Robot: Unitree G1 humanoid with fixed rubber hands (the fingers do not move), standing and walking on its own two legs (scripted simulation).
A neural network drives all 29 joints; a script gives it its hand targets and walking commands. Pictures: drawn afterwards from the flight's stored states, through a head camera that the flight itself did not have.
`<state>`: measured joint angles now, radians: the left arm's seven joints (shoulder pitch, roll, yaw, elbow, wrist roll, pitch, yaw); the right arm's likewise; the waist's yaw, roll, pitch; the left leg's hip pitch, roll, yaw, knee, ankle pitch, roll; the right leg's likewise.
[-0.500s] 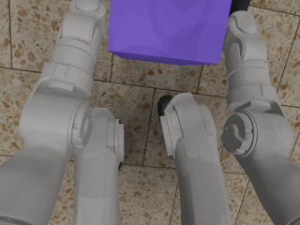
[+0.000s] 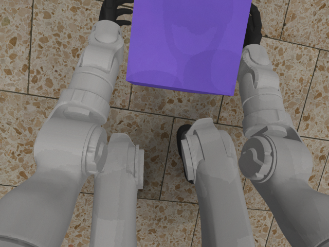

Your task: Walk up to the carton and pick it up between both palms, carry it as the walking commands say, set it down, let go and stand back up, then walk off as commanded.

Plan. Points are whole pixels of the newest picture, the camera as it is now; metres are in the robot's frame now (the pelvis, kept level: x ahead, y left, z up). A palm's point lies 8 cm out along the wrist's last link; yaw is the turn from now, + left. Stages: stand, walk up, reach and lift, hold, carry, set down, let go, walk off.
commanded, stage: set down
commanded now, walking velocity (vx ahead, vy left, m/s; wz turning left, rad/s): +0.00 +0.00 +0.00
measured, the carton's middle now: (178, 26) +0.53 -0.10 -0.23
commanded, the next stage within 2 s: let go in 1.92 s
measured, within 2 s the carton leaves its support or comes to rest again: neither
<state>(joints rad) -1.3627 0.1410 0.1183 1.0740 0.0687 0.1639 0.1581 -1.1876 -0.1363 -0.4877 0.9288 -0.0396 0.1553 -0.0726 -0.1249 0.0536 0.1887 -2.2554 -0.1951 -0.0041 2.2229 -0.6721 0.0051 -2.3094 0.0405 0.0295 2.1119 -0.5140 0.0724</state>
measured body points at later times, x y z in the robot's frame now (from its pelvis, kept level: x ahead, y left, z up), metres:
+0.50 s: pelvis -0.01 -0.01 +0.01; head +0.35 -0.02 +0.27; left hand +0.53 +0.06 -0.18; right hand +0.46 -0.26 -0.18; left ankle +0.08 +0.09 -0.34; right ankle +0.13 -0.13 -0.34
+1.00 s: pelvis -0.02 -0.01 +0.05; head +0.34 -0.06 +0.30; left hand +0.55 +0.07 -0.10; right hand +0.45 -0.29 -0.12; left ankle +0.08 +0.09 -0.34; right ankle +0.13 -0.13 -0.34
